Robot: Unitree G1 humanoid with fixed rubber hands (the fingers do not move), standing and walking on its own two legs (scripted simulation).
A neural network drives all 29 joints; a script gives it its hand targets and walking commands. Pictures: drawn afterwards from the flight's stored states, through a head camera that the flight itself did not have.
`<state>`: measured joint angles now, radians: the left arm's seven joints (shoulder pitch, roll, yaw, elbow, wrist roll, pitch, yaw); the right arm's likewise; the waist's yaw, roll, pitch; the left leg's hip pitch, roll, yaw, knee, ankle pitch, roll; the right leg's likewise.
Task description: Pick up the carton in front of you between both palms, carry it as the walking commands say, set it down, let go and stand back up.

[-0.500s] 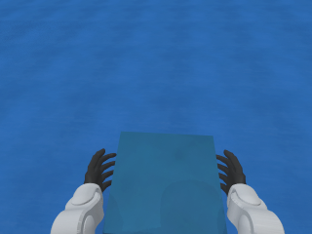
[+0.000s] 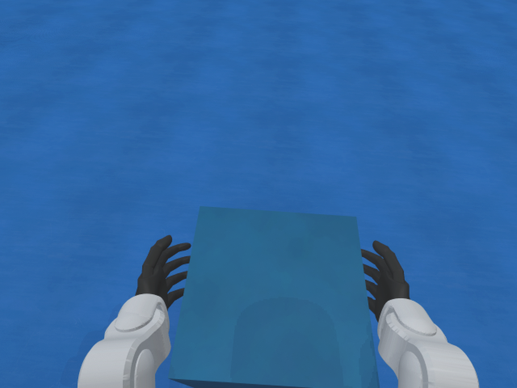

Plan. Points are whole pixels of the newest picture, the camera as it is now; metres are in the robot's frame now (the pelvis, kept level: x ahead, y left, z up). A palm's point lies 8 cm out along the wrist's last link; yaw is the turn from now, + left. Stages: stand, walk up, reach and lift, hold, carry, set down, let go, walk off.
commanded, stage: carry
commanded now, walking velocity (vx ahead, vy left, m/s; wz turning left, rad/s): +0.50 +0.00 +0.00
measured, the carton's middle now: (269, 311) +0.25 +0.00 +0.02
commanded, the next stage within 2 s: none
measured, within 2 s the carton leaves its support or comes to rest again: neither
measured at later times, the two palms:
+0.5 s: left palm (213, 141) +0.56 +0.11 +0.08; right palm (357, 146) +0.58 -0.19 +0.07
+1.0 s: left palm (208, 62) +0.92 +0.16 +0.09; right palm (316, 65) +0.91 -0.14 +0.09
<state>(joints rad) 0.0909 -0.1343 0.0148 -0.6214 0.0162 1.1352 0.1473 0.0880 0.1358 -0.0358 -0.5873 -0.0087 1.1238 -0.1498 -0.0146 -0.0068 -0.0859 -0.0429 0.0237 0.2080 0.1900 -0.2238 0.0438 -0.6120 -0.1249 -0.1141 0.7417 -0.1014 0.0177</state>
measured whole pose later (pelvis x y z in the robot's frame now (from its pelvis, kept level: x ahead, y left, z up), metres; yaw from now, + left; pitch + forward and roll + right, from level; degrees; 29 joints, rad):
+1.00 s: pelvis +0.69 +0.01 +0.00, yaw +0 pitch +4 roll -2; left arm 0.09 -0.13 0.01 -0.61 0.02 1.13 0.15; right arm 0.09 0.14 -0.04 -0.58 -0.01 1.12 -0.15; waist -0.02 -0.01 -0.07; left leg -0.08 0.03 0.21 0.21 -0.20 0.05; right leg -0.61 -0.13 -0.10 0.81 -0.13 0.02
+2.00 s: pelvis +1.30 +0.00 -0.01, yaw +0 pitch +3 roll +0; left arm 0.07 -0.13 0.01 -0.62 0.03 1.14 0.14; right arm 0.08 0.14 -0.04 -0.58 -0.03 1.11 -0.14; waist -0.01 -0.04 -0.03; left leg -0.26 0.03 0.22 0.38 -0.17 0.05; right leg -0.34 -0.09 -0.12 0.47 -0.21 0.03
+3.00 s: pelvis +1.36 -0.02 -0.02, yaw +2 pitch +2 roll +0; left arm -0.20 -0.14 0.15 0.13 0.22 0.73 0.03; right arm -0.22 0.14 -0.18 0.15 -0.23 0.74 -0.05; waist 0.00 0.00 -0.07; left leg -0.21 0.08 0.18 0.51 -0.33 -0.01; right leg -0.26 -0.07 -0.17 0.51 -0.28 0.00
